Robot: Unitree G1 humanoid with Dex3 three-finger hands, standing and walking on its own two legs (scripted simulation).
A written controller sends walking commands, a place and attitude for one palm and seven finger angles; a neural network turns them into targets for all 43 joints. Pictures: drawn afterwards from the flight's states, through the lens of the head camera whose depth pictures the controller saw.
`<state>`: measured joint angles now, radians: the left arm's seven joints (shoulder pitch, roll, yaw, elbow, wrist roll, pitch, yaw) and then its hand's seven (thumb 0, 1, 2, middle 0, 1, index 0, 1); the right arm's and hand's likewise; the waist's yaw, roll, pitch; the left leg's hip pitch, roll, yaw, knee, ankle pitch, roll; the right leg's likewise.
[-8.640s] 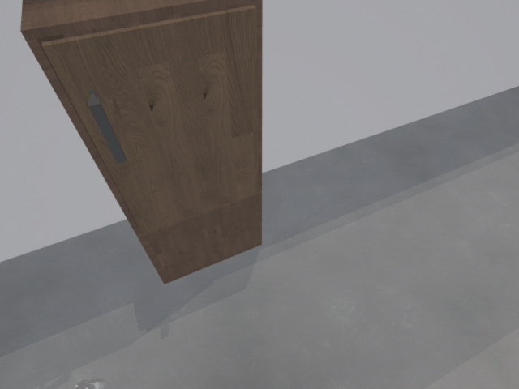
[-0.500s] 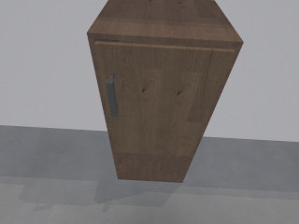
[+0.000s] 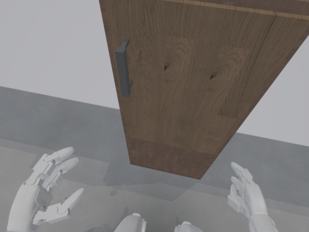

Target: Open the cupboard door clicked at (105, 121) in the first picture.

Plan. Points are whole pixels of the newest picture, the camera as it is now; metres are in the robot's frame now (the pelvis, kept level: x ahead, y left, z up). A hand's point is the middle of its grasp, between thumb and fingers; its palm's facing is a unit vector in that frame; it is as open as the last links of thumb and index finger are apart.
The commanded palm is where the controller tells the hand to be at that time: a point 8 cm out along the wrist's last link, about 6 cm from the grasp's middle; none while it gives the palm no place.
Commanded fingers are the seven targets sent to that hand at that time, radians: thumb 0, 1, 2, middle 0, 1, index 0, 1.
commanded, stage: raise the hand with hooked fingers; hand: left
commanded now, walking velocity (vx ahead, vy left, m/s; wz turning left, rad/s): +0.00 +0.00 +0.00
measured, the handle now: (126, 69) +0.48 +0.15 +0.14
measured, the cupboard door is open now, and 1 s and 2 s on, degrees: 0 0 0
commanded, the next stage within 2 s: move the hooked fingers beside the handle in 1.50 s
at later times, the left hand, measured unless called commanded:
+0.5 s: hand (56, 159) +0.23 +0.24 +0.10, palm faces -0.06 -1.00 -0.07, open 12.6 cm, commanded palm +0.22 +0.30 +0.11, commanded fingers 0.00 -0.41 0.34 -0.29 -1.14 -0.29 -1.14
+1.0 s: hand (28, 120) +0.29 +0.31 +0.15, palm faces -0.03 -1.00 -0.06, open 13.9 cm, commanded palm +0.26 +0.35 +0.16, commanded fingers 0.00 -0.50 0.30 -0.30 -1.20 -0.30 -1.20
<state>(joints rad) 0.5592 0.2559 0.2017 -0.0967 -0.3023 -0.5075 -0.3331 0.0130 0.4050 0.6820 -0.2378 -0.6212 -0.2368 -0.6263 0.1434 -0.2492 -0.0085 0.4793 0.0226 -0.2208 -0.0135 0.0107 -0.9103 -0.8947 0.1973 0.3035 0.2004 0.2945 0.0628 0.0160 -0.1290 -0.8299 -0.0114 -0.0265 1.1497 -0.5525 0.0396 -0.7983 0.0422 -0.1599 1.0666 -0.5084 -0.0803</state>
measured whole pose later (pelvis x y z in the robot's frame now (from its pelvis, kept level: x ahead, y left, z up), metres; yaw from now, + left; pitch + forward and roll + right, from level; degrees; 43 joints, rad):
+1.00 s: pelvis +0.00 +0.03 +0.05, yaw -1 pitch +6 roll -3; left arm -0.05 0.47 0.40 0.33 -0.35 -0.15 -0.51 -0.01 -0.49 0.30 -0.30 -1.20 -0.30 -1.20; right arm 0.27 -0.27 0.07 0.56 0.06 -0.22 -0.09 0.01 -0.90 -0.89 0.20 0.30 0.21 0.30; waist 0.02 0.03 -0.06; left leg -0.51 -0.04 0.02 0.79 -0.39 0.09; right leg -0.49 0.02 -0.09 0.72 -0.34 -0.03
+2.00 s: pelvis +0.00 +0.01 +0.06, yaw -2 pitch +7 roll -1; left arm -0.22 0.48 0.42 0.55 -0.33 -0.18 -0.53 -0.01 -0.50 0.30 -0.30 -1.20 -0.30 -1.20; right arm 0.30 -0.29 0.05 0.57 0.06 -0.17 -0.08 0.01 -0.91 -0.89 0.20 0.30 0.20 0.30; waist -0.02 0.02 -0.07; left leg -0.51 -0.02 0.03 0.76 -0.38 0.06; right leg -0.51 0.05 -0.08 0.70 -0.33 -0.06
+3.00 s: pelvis +0.01 +0.03 +0.05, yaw -3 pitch +10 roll -2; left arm -0.47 0.40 0.30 0.75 -0.23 -0.26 -0.34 -0.01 -0.50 0.30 -0.30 -1.20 -0.30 -1.20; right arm 0.35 -0.27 0.03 0.61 0.05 -0.04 -0.05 0.01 -0.91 -0.89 0.20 0.30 0.20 0.30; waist -0.06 0.02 -0.08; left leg -0.56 -0.04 0.06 0.76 -0.38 0.08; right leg -0.56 0.03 -0.05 0.72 -0.33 -0.03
